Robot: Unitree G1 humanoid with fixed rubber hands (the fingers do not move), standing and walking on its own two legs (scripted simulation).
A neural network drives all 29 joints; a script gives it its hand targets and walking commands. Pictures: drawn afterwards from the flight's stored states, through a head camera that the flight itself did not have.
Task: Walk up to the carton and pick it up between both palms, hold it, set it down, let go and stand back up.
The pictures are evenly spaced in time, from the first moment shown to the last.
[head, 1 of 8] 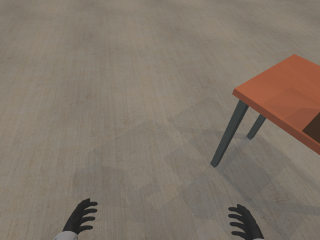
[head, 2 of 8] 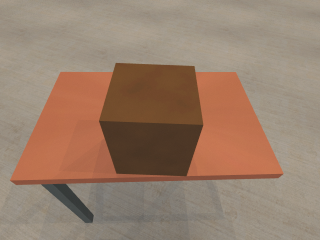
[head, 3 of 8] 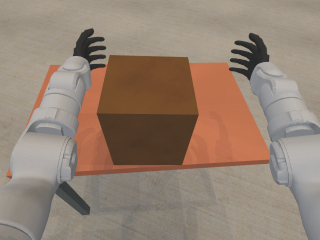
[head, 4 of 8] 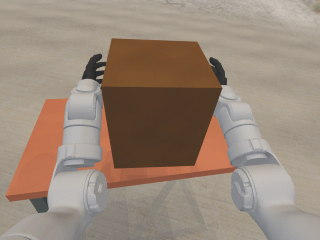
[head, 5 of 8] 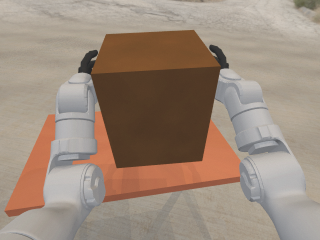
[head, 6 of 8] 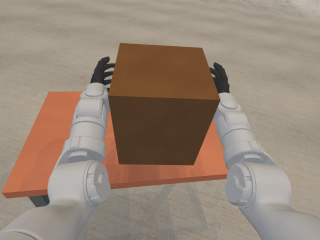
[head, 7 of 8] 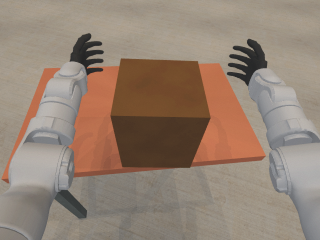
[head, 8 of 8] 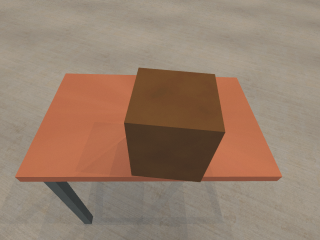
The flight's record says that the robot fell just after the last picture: no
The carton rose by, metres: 0.25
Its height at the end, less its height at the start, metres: +0.00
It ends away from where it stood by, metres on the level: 0.04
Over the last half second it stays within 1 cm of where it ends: yes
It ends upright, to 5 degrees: yes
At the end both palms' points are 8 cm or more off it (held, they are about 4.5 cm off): yes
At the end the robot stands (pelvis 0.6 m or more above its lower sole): yes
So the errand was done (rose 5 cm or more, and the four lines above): yes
